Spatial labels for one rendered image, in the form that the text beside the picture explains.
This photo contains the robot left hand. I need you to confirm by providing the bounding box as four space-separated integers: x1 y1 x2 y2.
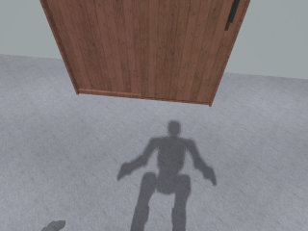
40 220 66 231

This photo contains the wardrobe door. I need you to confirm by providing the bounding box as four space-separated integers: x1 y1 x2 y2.
46 0 141 93
137 0 246 103

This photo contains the handle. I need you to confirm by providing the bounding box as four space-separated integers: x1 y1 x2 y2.
228 0 240 23

